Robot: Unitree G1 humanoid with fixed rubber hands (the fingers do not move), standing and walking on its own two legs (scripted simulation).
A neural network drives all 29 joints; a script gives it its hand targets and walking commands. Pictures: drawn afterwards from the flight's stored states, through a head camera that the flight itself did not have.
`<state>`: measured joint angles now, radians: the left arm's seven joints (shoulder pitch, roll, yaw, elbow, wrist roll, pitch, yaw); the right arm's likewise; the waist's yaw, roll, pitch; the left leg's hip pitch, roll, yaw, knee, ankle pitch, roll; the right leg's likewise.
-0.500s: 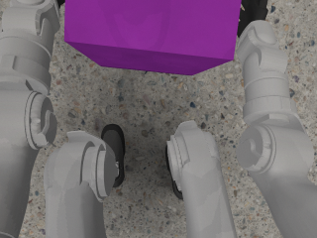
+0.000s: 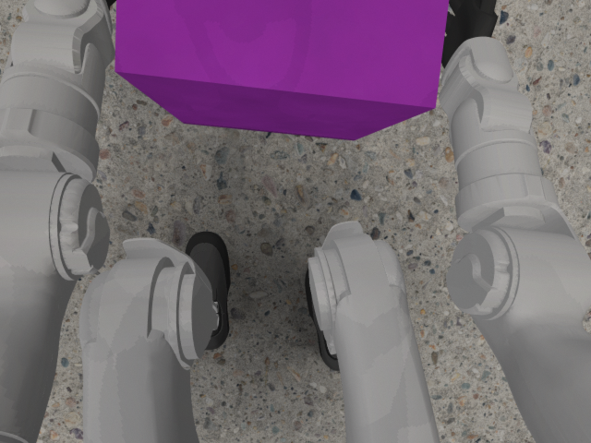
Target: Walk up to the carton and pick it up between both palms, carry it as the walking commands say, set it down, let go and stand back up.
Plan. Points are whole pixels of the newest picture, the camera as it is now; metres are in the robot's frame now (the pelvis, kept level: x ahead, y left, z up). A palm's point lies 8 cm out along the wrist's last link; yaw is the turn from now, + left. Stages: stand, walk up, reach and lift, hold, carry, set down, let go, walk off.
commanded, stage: set down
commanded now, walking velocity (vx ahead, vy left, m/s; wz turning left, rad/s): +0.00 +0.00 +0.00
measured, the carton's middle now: (281, 34) +0.56 -0.01 -0.22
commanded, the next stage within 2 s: let go in 1.86 s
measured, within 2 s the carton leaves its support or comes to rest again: neither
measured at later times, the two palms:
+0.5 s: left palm out of the picture +0.56 +0.21 -0.15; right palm (482, 55) +0.52 -0.23 -0.15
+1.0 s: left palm out of the picture +0.57 +0.22 -0.01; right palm out of the picture +0.52 -0.24 -0.01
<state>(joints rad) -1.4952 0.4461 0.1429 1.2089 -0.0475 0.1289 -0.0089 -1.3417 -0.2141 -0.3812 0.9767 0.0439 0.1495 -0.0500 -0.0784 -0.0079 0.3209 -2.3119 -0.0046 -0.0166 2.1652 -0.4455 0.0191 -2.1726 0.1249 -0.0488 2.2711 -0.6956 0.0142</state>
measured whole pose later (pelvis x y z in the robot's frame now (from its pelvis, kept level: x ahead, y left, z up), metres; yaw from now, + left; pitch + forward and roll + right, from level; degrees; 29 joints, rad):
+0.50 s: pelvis +0.01 +0.00 +0.00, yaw +1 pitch +38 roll -1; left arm -1.38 0.52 0.09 1.13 -0.18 0.07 0.01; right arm -1.24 -0.32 -0.20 0.96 0.23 0.09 -0.08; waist -0.08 -0.01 0.27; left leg -2.35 0.00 -0.01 2.16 -0.47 0.01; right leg -2.23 0.12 -0.04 2.27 -0.71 0.00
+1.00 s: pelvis +0.01 +0.00 +0.08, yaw +1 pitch +42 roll -1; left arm -1.29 0.51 0.17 1.01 -0.10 0.20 -0.06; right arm -1.13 -0.32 -0.29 0.84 0.20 0.20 -0.04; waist -0.10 0.02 0.05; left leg -2.19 -0.02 0.01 1.89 -0.44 0.02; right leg -2.07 0.10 -0.01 1.99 -0.66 0.01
